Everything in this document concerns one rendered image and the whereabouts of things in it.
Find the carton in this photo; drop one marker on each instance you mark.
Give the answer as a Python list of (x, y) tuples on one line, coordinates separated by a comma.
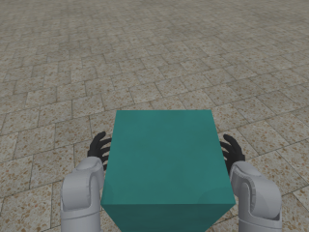
[(166, 172)]

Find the robot right hand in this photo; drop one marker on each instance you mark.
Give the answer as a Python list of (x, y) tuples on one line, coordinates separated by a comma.
[(235, 153)]

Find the right robot forearm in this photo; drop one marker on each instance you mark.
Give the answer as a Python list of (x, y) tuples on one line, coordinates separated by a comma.
[(260, 200)]

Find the robot left hand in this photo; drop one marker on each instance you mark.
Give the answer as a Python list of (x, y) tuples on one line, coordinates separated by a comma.
[(96, 145)]

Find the left robot forearm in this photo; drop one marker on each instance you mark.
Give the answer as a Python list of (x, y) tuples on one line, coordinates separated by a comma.
[(80, 199)]

